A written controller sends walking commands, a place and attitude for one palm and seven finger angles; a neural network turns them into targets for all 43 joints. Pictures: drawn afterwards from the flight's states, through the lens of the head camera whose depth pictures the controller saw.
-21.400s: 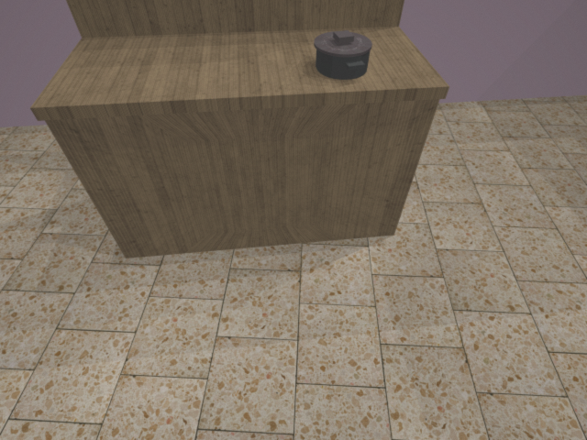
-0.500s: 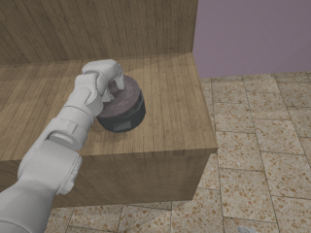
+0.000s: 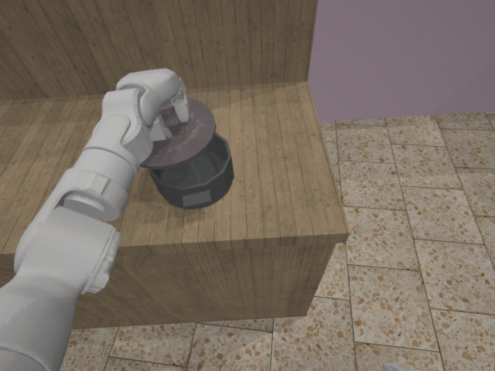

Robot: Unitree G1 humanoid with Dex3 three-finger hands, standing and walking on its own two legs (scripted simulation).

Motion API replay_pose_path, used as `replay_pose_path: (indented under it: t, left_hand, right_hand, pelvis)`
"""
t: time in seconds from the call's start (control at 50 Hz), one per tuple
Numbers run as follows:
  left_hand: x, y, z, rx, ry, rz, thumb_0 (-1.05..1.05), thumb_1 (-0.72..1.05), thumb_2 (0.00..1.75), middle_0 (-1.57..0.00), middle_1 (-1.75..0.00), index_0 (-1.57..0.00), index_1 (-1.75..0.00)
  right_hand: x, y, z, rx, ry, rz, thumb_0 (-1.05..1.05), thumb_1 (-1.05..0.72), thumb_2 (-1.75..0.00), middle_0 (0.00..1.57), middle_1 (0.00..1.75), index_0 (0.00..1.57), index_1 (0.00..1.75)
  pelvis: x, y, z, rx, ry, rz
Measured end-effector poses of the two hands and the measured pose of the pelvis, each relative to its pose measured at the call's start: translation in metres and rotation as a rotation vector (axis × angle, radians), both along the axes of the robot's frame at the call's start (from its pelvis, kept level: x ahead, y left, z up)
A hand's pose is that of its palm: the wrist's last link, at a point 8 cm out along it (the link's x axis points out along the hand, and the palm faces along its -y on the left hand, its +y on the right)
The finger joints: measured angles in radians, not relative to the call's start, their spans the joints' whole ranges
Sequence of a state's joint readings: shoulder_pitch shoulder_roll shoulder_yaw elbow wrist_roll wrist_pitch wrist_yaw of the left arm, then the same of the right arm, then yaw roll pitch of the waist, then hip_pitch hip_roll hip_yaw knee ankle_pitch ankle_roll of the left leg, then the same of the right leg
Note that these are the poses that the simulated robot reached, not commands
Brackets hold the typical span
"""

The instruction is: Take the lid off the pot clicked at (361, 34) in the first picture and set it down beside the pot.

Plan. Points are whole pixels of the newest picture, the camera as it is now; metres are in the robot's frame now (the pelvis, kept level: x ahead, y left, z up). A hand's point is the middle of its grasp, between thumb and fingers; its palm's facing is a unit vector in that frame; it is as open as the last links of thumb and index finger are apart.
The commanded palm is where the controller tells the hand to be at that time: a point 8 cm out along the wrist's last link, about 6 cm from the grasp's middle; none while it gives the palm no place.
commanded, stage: lift the lid straight up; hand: left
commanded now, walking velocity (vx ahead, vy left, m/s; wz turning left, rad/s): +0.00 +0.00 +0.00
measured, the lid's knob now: (164, 121) +0.51 +0.14 +0.12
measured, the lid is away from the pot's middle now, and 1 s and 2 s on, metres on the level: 0.03 0.03 0.12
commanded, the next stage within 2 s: move the lid sideways beside the pot in 0.96 s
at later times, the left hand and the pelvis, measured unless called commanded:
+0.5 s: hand (155, 99) +0.48 +0.13 +0.19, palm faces -0.26 -0.07 -0.96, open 7.0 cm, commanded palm +0.47 +0.13 +0.27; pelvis +0.00 +0.00 +0.00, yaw +1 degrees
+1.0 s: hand (151, 87) +0.48 +0.13 +0.21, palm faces -0.29 -0.08 -0.95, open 7.0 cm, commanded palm +0.47 +0.13 +0.29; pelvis -0.01 +0.00 +0.00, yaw +0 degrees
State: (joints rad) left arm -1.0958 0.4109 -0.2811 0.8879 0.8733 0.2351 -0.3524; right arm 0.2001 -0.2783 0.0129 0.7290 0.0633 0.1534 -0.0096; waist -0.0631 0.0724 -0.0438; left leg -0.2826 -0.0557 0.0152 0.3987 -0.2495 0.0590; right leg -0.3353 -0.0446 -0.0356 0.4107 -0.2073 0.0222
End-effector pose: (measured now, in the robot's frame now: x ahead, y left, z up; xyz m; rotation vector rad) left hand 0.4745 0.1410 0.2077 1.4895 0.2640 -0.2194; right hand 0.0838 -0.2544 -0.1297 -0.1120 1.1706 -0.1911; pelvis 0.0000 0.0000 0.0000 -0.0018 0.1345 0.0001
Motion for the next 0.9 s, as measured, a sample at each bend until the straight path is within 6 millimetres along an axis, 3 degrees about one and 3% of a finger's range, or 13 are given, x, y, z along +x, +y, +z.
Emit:
replay_pose_path:
  t: [0.32, 0.48, 0.68, 0.9]
  left_hand:
    - [-0.002, 0.003, 0.023, -0.002, -0.014, 0.012, 0.00, 0.21, 0.84, -0.53, -0.89, -0.76, -1.00]
    - [-0.004, -0.005, 0.042, 0.010, -0.046, 0.001, 0.01, 0.20, 0.84, -0.53, -0.89, -0.76, -1.00]
    - [-0.001, -0.015, 0.058, 0.011, -0.040, 0.013, 0.00, 0.20, 0.84, -0.53, -0.89, -0.76, -1.00]
    - [0.005, -0.008, 0.067, 0.005, -0.031, 0.060, 0.00, 0.21, 0.84, -0.53, -0.89, -0.76, -1.01]
  right_hand:
    - [0.012, 0.008, 0.003, 0.008, -0.030, 0.036, 0.01, -0.91, -0.90, 0.20, 0.30, 0.20, 0.30]
    - [0.018, 0.012, 0.002, 0.019, -0.055, 0.056, 0.00, -0.91, -0.90, 0.20, 0.30, 0.20, 0.30]
    - [0.014, 0.008, 0.002, 0.018, -0.052, 0.055, 0.00, -0.91, -0.90, 0.20, 0.30, 0.20, 0.30]
    - [0.004, -0.005, 0.006, -0.007, -0.034, 0.028, 0.01, -0.91, -0.90, 0.20, 0.30, 0.20, 0.30]
  pelvis:
    - [-0.003, 0.004, 0.000, 0.001, -0.008, 0.011]
    - [-0.004, 0.004, 0.001, 0.002, -0.010, 0.017]
    - [-0.005, 0.000, 0.001, 0.005, -0.014, 0.015]
    - [-0.006, -0.005, 0.002, 0.005, -0.012, 0.004]
